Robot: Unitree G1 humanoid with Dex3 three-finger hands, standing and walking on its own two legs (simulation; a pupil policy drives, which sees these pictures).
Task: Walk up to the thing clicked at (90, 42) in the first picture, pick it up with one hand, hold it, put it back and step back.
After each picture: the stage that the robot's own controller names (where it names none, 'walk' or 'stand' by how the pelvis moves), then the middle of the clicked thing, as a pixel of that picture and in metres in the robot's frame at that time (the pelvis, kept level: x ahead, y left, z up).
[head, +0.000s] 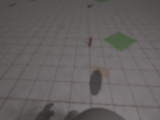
stand; (90, 41) +1.62 +0.08 -0.65
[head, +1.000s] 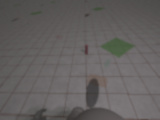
walk; (86, 49) +1.49 +0.27 -0.64
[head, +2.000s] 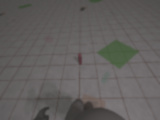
walk; (80, 59) +1.00 +0.31 -0.65
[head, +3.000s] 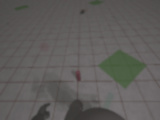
walk; (78, 76) +0.65 +0.25 -0.64
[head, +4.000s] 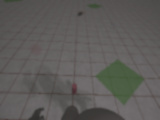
walk; (74, 89) +0.45 +0.17 -0.63
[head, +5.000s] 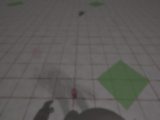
stand; (74, 94) +0.37 +0.19 -0.65
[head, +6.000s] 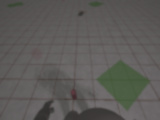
stand; (73, 94) +0.36 +0.20 -0.65
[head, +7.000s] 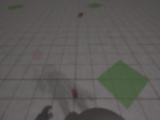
stand; (74, 94) +0.39 +0.20 -0.66
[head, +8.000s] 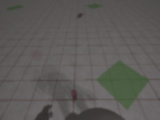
stand; (74, 95) +0.37 +0.21 -0.66
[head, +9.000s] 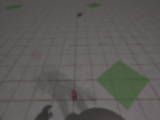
go down; (74, 95) +0.36 +0.21 -0.66
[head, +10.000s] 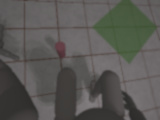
go down; (61, 51) +0.46 +0.22 -0.26
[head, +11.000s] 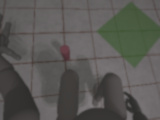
approach; (66, 54) +0.46 +0.21 -0.26
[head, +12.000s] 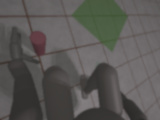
close in; (39, 46) +0.45 +0.26 -0.17
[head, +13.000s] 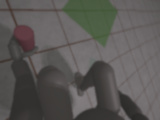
close; (27, 43) +0.45 +0.28 -0.16
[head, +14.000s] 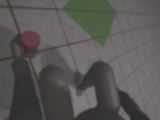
lift; (30, 46) +0.43 +0.27 -0.17
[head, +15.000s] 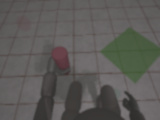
lift; (63, 63) +0.35 +0.20 +0.03
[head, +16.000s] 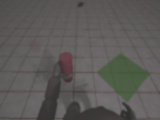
hold; (67, 69) +0.32 +0.18 +0.05
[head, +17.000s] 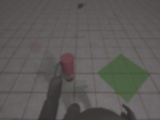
hold; (68, 69) +0.32 +0.17 +0.05
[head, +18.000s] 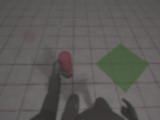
crouch; (66, 67) +0.35 +0.18 -0.01
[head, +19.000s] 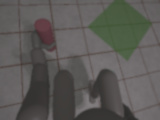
lower; (47, 39) +0.50 +0.24 -0.05
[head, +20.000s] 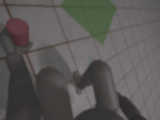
lower; (21, 39) +0.47 +0.28 -0.17
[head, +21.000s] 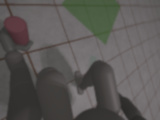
lower; (21, 38) +0.47 +0.29 -0.17
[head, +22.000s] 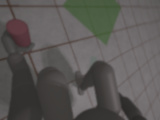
lower; (23, 40) +0.46 +0.29 -0.17
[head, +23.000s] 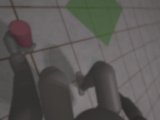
lower; (25, 40) +0.46 +0.29 -0.16
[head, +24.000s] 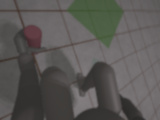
open; (34, 43) +0.46 +0.26 -0.17
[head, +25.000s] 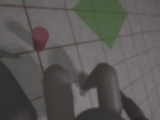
stand; (39, 42) +0.45 +0.26 -0.18
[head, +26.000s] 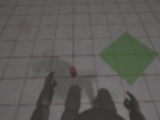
stand; (73, 72) +0.44 +0.19 -0.47
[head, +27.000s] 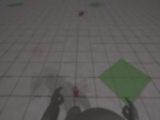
stand; (75, 92) +0.41 +0.17 -0.60
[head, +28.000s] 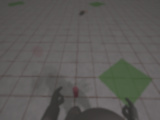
stand; (75, 92) +0.40 +0.17 -0.60
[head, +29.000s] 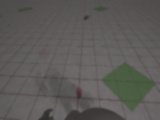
stand; (79, 93) +0.42 +0.16 -0.65
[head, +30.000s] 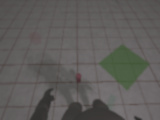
walk; (78, 78) +0.46 +0.12 -0.64
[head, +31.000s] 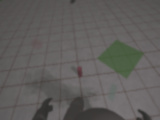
walk; (79, 72) +0.61 +0.20 -0.63
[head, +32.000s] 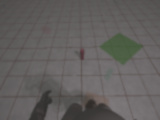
walk; (82, 54) +0.94 +0.19 -0.62
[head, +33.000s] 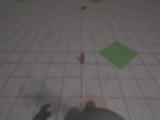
stand; (82, 58) +1.03 +0.19 -0.65
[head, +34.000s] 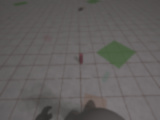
stand; (80, 59) +1.03 +0.21 -0.66
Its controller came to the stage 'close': yes
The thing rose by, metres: 0.69
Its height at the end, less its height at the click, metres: +0.00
